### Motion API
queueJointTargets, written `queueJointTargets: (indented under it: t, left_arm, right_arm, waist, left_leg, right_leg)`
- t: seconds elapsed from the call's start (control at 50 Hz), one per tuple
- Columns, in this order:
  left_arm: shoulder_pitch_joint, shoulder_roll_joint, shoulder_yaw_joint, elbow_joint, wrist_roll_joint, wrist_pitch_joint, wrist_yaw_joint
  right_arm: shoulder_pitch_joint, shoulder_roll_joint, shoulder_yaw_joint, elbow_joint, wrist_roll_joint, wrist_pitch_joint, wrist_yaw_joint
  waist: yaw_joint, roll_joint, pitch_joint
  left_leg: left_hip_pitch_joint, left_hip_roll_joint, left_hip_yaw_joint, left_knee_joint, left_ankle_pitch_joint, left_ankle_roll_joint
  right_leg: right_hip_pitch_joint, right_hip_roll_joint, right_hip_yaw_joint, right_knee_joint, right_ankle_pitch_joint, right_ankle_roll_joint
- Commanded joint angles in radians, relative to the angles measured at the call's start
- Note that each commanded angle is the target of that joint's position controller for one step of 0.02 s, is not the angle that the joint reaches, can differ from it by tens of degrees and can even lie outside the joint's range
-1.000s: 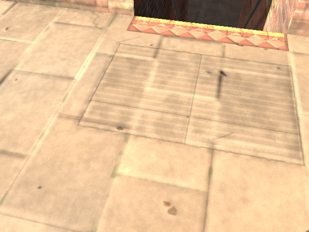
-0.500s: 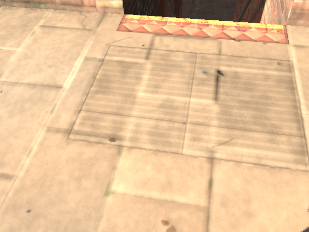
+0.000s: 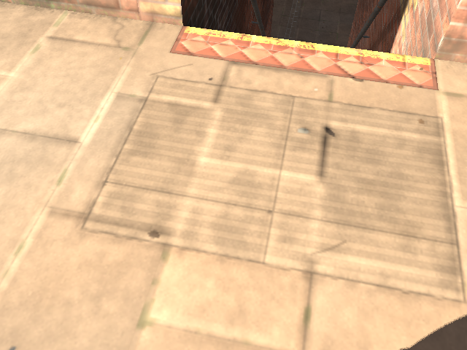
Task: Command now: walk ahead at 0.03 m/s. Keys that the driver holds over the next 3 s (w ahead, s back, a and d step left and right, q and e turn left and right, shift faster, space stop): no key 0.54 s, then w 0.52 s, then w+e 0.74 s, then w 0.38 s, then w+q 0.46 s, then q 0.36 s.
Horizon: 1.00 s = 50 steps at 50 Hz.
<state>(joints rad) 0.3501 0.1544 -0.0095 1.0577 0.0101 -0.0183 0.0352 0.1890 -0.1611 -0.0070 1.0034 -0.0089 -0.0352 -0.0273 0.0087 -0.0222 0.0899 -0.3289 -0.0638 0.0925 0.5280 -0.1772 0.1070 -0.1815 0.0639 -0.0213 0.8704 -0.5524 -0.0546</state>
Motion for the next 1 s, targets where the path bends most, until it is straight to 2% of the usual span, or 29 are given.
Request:
queueJointTargets:
  t: [0.02, 0.04, 0.08, 0.14, 0.18, 0.2, 0.22, 0.26, 0.28, 0.32, 0.38, 0.54, 0.56, 0.6, 0.62, 0.64, 0.66, 0.7, 0.74, 0.8, 0.82, 0.84, 0.86, 0.88, 0.9, 0.92, 0.94, 0.96, 1.0]
  left_arm:
    - [0.061, 0.06, 0.018, -0.008, 0.026, 0.03, -0.006]
    - [0.072, 0.044, 0.013, 0.0, 0.023, 0.039, -0.005]
    - [0.099, 0.028, 0.008, 0.028, 0.013, 0.048, 0.002]
    - [0.124, 0.015, 0.005, 0.057, 0.01, 0.053, 0.005]
    - [0.119, 0.027, 0.005, 0.06, 0.022, 0.05, 0.003]
    - [0.108, 0.043, 0.004, 0.05, 0.028, 0.042, 0.003]
    - [0.083, 0.059, 0.004, 0.046, 0.019, 0.034, 0.004]
    - [0.036, 0.047, -0.003, 0.042, 0.006, 0.01, 0.007]
    - [0.02, 0.054, -0.001, 0.038, 0.002, 0.0, 0.008]
    - [0.02, 0.056, 0.0, 0.036, -0.002, -0.011, 0.009]
    - [0.059, 0.042, 0.0, 0.049, -0.001, -0.011, 0.007]
    - [0.095, 0.029, 0.0, 0.067, 0.0, -0.01, 0.006]
    - [0.109, 0.031, 0.001, 0.072, 0.002, -0.01, 0.006]
    - [0.127, 0.078, 0.022, 0.072, 0.002, -0.002, 0.004]
    - [0.148, 0.099, 0.032, 0.071, 0.004, 0.003, 0.002]
    - [0.17, 0.117, 0.042, 0.073, 0.004, 0.006, 0.001]
    - [0.179, 0.123, 0.05, 0.074, 0.004, 0.005, 0.001]
    - [0.194, 0.116, 0.055, 0.077, 0.016, -0.008, -0.002]
    - [0.191, 0.119, 0.061, 0.075, 0.02, -0.026, -0.004]
    - [0.168, 0.129, 0.066, 0.07, 0.016, -0.045, -0.006]
    - [0.142, 0.134, 0.067, 0.065, 0.01, -0.048, -0.008]
    - [0.115, 0.135, 0.067, 0.058, 0.005, -0.05, -0.01]
    - [0.105, 0.124, 0.062, 0.052, 0.007, -0.058, -0.014]
    - [0.073, 0.083, 0.048, 0.027, 0.009, -0.068, -0.023]
    - [0.096, 0.027, 0.037, -0.014, 0.005, -0.072, -0.031]
    - [0.033, 0.096, 0.054, -0.028, 0.033, -0.066, -0.038]
    - [-0.016, 0.083, 0.054, -0.045, 0.031, -0.069, -0.049]
    - [-0.026, 0.067, 0.051, -0.044, 0.023, -0.074, -0.055]
    - [-0.004, 0.061, 0.055, -0.035, 0.027, -0.062, -0.062]
  right_arm:
    - [0.035, -0.088, -0.004, -0.007, -0.005, 0.011, -0.011]
    - [0.016, -0.085, -0.002, -0.003, -0.011, 0.017, -0.016]
    - [0.049, -0.1, -0.006, 0.014, -0.016, 0.023, -0.015]
    - [0.05, -0.129, -0.015, 0.026, 0.004, 0.033, -0.012]
    - [0.057, -0.126, -0.018, 0.034, 0.011, 0.041, -0.01]
    - [0.067, -0.116, -0.018, 0.037, 0.012, 0.045, -0.007]
    - [0.074, -0.1, -0.018, 0.035, 0.017, 0.051, -0.003]
    - [0.11, -0.05, -0.006, 0.057, 0.006, 0.048, 0.004]
    - [0.133, -0.043, -0.003, 0.07, 0.002, 0.044, 0.007]
    - [0.152, -0.054, -0.001, 0.088, -0.003, 0.034, 0.008]
    - [0.155, -0.051, 0.005, 0.104, 0.001, 0.024, 0.004]
    - [0.175, -0.032, 0.014, 0.138, 0.002, 0.02, -0.006]
    - [0.184, -0.029, 0.014, 0.143, 0.002, 0.02, -0.006]
    - [0.178, -0.039, 0.006, 0.134, -0.003, 0.024, -0.003]
    - [0.156, -0.04, 0.002, 0.12, -0.011, 0.026, 0.003]
    - [0.126, -0.026, 0.003, 0.1, -0.022, 0.024, 0.01]
    - [0.099, -0.016, 0.004, 0.078, -0.031, 0.019, 0.016]
    - [0.044, -0.033, -0.006, 0.034, -0.03, 0.0, 0.026]
    - [0.024, -0.046, -0.015, 0.009, -0.022, -0.021, 0.035]
    - [0.019, -0.045, -0.026, -0.018, -0.007, -0.038, 0.046]
    - [0.063, -0.035, -0.029, -0.01, -0.003, -0.04, 0.048]
    - [0.147, -0.03, -0.034, 0.018, 0.0, -0.041, 0.047]
    - [0.27, -0.054, -0.05, 0.061, 0.0, -0.044, 0.04]
    - [0.423, -0.127, -0.073, 0.092, -0.015, -0.053, 0.027]
    - [0.54, -0.229, -0.096, 0.113, -0.014, -0.045, 0.022]
    - [0.458, -0.17, -0.079, 0.106, -0.012, -0.031, 0.019]
    - [0.341, -0.144, -0.069, 0.066, -0.014, -0.034, 0.024]
    - [0.272, -0.128, -0.063, 0.045, -0.013, -0.041, 0.029]
    - [0.238, -0.087, -0.044, 0.039, -0.008, -0.058, 0.025]
  waist:
    - [0.011, 0.085, -0.039]
    - [0.029, 0.111, -0.021]
    - [0.019, 0.11, -0.051]
    - [0.029, 0.096, -0.069]
    - [0.028, 0.082, -0.021]
    - [0.02, 0.059, 0.012]
    - [-0.006, -0.012, 0.063]
    - [-0.04, -0.078, 0.047]
    - [-0.053, -0.076, 0.028]
    - [-0.053, -0.038, 0.005]
    - [-0.034, -0.001, 0.001]
    - [-0.017, 0.023, -0.001]
    - [-0.013, 0.017, -0.019]
    - [0.0, -0.04, 0.009]
    - [0.016, -0.073, 0.048]
    - [0.032, -0.101, 0.099]
    - [0.04, -0.117, 0.139]
    - [0.047, -0.092, 0.161]
    - [0.039, -0.059, 0.135]
    - [0.015, -0.071, 0.093]
    - [-0.018, -0.07, 0.082]
    - [-0.06, -0.054, 0.062]
    - [-0.109, -0.009, 0.013]
    - [-0.177, 0.154, -0.056]
    - [-0.176, 0.373, -0.116]
    - [-0.125, 0.206, -0.035]
    - [-0.082, 0.101, 0.027]
    - [-0.05, 0.049, 0.04]
    - [-0.006, 0.049, 0.02]
  left_leg:
    - [0.005, 0.319, -0.334, -0.293, 0.194, 0.175]
    - [-0.037, 0.271, -0.286, -0.316, 0.097, 0.134]
    - [-0.003, 0.244, -0.261, -0.312, 0.013, 0.105]
    - [-0.048, 0.23, -0.259, -0.314, -0.219, 0.065]
    - [-0.124, 0.211, -0.26, -0.326, -0.369, 0.003]
    - [-0.134, 0.193, -0.251, -0.32, -0.39, -0.032]
    - [-0.07, 0.145, -0.201, -0.286, -0.314, -0.052]
    - [0.134, 0.117, -0.156, -0.178, -0.088, -0.055]
    - [0.188, 0.116, -0.15, -0.156, -0.029, -0.055]
    - [0.207, 0.128, -0.157, -0.155, 0.016, -0.052]
    - [0.163, 0.137, -0.164, -0.171, 0.016, -0.054]
    - [0.143, 0.145, -0.167, -0.172, 0.053, -0.059]
    - [0.146, 0.132, -0.158, -0.162, -0.008, -0.057]
    - [0.075, 0.067, -0.099, -0.065, -0.212, -0.045]
    - [-0.013, 0.039, -0.066, 0.009, -0.281, -0.042]
    - [-0.1, 0.025, -0.026, 0.087, -0.28, -0.042]
    - [-0.164, 0.05, -0.015, 0.161, -0.247, -0.038]
    - [-0.271, 0.095, -0.04, 0.259, -0.242, -0.03]
    - [-0.31, 0.114, -0.049, 0.248, -0.239, -0.029]
    - [-0.172, 0.089, -0.015, 0.131, -0.19, -0.029]
    - [-0.056, 0.069, 0.011, 0.061, -0.137, -0.026]
    - [0.109, 0.032, 0.039, -0.007, -0.097, -0.025]
    - [0.312, 0.016, 0.017, -0.044, -0.098, -0.018]
    - [0.478, 0.198, -0.226, -0.179, -0.25, 0.016]
    - [0.576, 0.44, -0.686, -0.364, -0.457, 0.123]
    - [0.466, 0.449, -0.718, -0.379, -0.494, 0.142]
    - [0.375, 0.423, -0.617, -0.37, -0.431, 0.13]
    - [0.31, 0.38, -0.51, -0.384, -0.291, 0.11]
    - [0.268, 0.309, -0.358, -0.398, -0.087, 0.077]
  right_leg:
    - [-0.066, -0.065, 0.067, 0.07, -0.016, 0.019]
    - [-0.035, -0.065, 0.05, -0.008, 0.019, 0.027]
    - [-0.013, -0.045, 0.018, -0.121, 0.041, 0.036]
    - [0.073, -0.044, -0.009, -0.281, 0.204, 0.03]
    - [0.105, -0.063, 0.015, -0.391, 0.263, 0.014]
    - [0.069, -0.106, 0.075, -0.464, 0.235, 0.004]
    - [-0.075, -0.135, 0.131, -0.525, 0.121, -0.008]
    - [-0.21, -0.174, 0.183, -0.628, 0.063, -0.004]
    - [-0.221, -0.178, 0.188, -0.651, 0.082, -0.001]
    - [-0.179, -0.171, 0.171, -0.642, 0.164, -0.001]
    - [-0.105, -0.155, 0.142, -0.61, 0.245, -0.009]
    - [-0.052, -0.15, 0.119, -0.582, 0.33, -0.016]
    - [-0.043, -0.145, 0.121, -0.593, 0.255, -0.021]
    - [-0.055, -0.151, 0.171, -0.621, -0.022, -0.06]
    - [-0.052, -0.193, 0.239, -0.664, -0.166, -0.094]
    - [-0.042, -0.264, 0.319, -0.717, -0.264, -0.134]
    - [-0.039, -0.326, 0.381, -0.753, -0.285, -0.169]
    - [0.017, -0.374, 0.42, -0.771, -0.168, -0.207]
    - [0.102, -0.359, 0.369, -0.742, -0.013, -0.203]
    - [0.08, -0.315, 0.271, -0.689, 0.145, -0.176]
    - [0.018, -0.294, 0.228, -0.653, 0.178, -0.161]
    - [-0.072, -0.26, 0.18, -0.589, 0.228, -0.14]
    - [-0.168, -0.215, 0.124, -0.459, 0.336, -0.113]
    - [-0.286, -0.123, 0.005, -0.161, 0.344, -0.068]
    - [-0.5, 0.001, -0.085, 0.165, 0.044, -0.029]
    - [-0.557, -0.065, 0.017, 0.314, 0.053, -0.049]
    - [-0.573, -0.11, 0.04, 0.343, 0.164, -0.061]
    - [-0.535, -0.137, 0.048, 0.313, 0.252, -0.057]
    - [-0.466, -0.157, 0.032, 0.252, 0.315, -0.035]
